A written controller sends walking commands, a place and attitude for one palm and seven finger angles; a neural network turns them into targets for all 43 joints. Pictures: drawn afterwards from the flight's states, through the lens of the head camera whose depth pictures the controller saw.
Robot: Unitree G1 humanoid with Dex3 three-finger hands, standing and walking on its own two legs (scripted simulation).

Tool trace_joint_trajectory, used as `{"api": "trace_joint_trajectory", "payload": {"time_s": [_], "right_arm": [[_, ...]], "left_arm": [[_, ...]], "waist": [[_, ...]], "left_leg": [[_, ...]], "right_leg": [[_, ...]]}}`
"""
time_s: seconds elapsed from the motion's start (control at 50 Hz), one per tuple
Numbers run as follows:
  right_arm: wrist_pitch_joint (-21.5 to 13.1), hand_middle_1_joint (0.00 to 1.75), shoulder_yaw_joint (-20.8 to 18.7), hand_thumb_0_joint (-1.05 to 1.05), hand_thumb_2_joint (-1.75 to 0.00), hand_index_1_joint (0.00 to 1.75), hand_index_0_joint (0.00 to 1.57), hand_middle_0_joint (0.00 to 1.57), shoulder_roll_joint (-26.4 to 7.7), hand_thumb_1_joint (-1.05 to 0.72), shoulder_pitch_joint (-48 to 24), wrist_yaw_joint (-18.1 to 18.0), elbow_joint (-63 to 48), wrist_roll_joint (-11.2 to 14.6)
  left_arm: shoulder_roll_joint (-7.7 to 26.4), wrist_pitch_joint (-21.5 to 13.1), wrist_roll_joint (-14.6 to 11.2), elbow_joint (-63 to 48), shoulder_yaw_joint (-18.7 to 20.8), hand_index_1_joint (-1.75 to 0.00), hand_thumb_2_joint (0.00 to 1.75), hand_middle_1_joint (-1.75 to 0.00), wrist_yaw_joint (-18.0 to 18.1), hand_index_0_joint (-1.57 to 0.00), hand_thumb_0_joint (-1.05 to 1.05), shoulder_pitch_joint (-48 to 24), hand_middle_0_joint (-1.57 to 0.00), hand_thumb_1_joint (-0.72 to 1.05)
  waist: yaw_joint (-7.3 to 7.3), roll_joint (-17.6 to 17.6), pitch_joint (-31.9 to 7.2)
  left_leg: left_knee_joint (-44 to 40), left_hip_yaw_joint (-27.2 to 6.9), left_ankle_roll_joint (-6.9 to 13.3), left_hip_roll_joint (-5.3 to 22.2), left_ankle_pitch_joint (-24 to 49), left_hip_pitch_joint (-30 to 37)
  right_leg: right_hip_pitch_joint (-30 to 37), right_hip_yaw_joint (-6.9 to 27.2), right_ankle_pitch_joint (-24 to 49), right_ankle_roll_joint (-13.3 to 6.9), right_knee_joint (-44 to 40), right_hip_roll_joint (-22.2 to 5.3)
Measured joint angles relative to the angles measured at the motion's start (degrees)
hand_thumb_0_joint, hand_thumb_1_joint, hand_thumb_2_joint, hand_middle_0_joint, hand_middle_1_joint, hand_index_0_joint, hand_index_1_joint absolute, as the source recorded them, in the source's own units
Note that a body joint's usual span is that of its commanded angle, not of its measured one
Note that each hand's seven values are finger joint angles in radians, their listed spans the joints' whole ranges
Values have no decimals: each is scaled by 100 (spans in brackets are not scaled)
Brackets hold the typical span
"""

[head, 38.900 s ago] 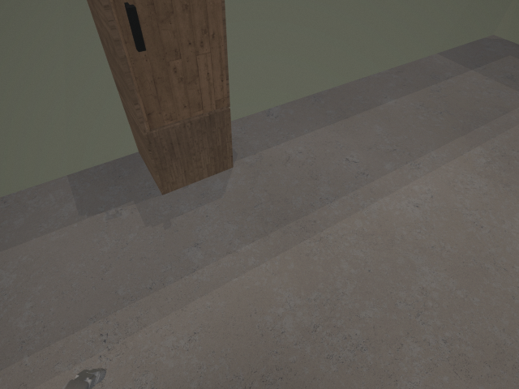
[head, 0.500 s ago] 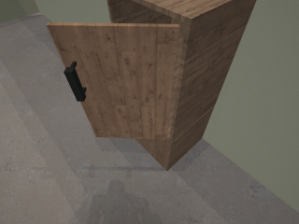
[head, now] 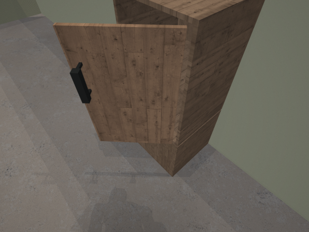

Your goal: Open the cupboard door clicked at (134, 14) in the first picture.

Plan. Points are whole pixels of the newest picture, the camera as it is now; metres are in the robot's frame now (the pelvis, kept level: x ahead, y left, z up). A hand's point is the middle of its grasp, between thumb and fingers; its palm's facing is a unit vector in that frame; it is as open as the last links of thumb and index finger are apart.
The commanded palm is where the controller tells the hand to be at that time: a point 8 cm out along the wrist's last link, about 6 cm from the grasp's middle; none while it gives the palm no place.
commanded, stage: look again from close up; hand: left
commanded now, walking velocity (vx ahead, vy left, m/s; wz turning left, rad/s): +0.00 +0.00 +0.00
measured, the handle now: (83, 82) +0.55 +0.28 +0.06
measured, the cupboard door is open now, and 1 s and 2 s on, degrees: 45 45 45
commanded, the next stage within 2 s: shuffle to correct the standing spot in 0.14 s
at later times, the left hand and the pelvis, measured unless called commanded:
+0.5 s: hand out of the picture +0.00 +0.19 -0.18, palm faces +0.08 -0.98 -0.20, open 7.3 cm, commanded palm none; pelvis +0.00 +0.02 -0.01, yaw +1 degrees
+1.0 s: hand out of the picture +0.09 +0.21 -0.18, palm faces +0.04 -0.97 -0.22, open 7.4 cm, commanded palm none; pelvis +0.03 +0.03 +0.00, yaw +1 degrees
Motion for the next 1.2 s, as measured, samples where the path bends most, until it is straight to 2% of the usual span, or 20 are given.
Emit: {"api": "trace_joint_trajectory", "payload": {"time_s": [0.3,0.42,0.5,0.56,0.62,0.7,0.74,0.8,0.84,0.9,1.02,1.14,1.2], "right_arm": [[-6,30,-5,0,-90,30,20,20,22,-91,3,0,6,7],[83,30,-41,0,-90,30,20,20,-25,-91,86,46,-78,-13],[155,30,-84,0,-90,30,20,20,-61,-91,147,70,-135,-15],[137,30,-107,0,-90,30,20,20,-37,-91,163,71,-191,-18],[59,30,-112,0,-90,30,19,20,3,-91,236,63,-309,-42],[-17,30,-83,0,-90,30,19,20,67,-91,313,-12,-388,-76],[-44,30,-51,0,-90,30,20,20,125,-91,330,-34,-358,-81],[-52,30,-14,0,-90,30,20,20,175,-91,313,-40,-251,-27],[-21,30,-38,0,-90,30,20,20,139,-91,234,-54,-191,21],[4,30,-93,0,-90,30,20,20,121,-91,66,-84,-190,51],[16,30,-171,1,-90,30,20,20,56,-93,-261,-150,-285,11],[71,30,-229,1,-90,30,20,20,-58,-92,-452,-120,-373,12],[149,30,-246,1,-90,30,20,20,-159,-92,-475,-15,-619,82]], "left_arm": [[-61,12,7,62,-23,-30,90,-30,-6,-20,1,118,-20,92],[-113,27,36,-35,37,-30,90,-30,-13,-20,1,174,-20,91],[-144,52,51,-122,127,-30,90,-30,-2,-20,0,235,-20,91],[-110,99,57,-166,204,-30,90,-30,8,-20,0,267,-20,91],[-54,200,70,-212,249,-30,90,-30,-5,-20,0,266,-20,91],[-31,273,78,-277,229,-30,90,-30,0,-20,1,116,-20,91],[-16,235,72,-311,227,-30,90,-30,8,-20,1,-12,-20,91],[17,76,34,-351,216,-30,90,-30,-5,-20,1,-164,-19,92],[-23,-20,3,-334,169,-30,90,-30,1,-20,1,-227,-19,92],[-42,-47,-26,-341,112,-30,90,-30,35,-20,0,-292,-19,92],[-103,71,-13,-440,116,-30,90,-30,81,-20,0,-492,-19,91],[-60,107,8,-488,138,-30,90,-30,97,-20,0,-488,-20,92],[-48,36,23,-568,69,-30,90,-30,141,-20,0,-335,-20,92]], "waist": [[30,-32,24],[79,27,-16],[110,48,-58],[142,-100,-47],[143,-246,-25],[62,-225,66],[14,-197,139],[6,-146,227],[-39,11,228],[-100,52,164],[-47,-51,212],[3,-143,211],[-38,-24,134]], "left_leg": [[37,-5,19,-13,13,-64],[341,-51,64,-18,-156,-231],[657,-115,150,-29,-349,-414],[644,-59,173,-149,-380,-402],[606,34,293,-297,-416,-361],[519,101,407,-404,-444,-273],[455,82,407,-444,-432,-204],[551,66,345,-459,-534,-135],[601,15,302,-362,-590,-97],[405,-23,270,-341,-521,-17],[230,9,249,-324,-305,36],[385,69,211,-295,-303,-65],[1030,-77,193,-179,-478,-511]], "right_leg": [[-44,-1,35,12,-2,-15],[-135,-36,-86,25,179,-47],[-200,-88,-177,76,293,-83],[-280,-21,-263,160,443,-205],[-418,79,-504,143,754,-344],[-759,116,-1334,95,1667,-366],[-741,87,-1210,96,1543,-352],[-472,79,-235,109,792,-305],[-368,20,-312,125,733,-217],[-334,-10,-368,122,658,-184],[-404,15,-122,114,703,-162],[-379,76,-147,28,562,-120],[-487,9,19,-5,530,-28]]}}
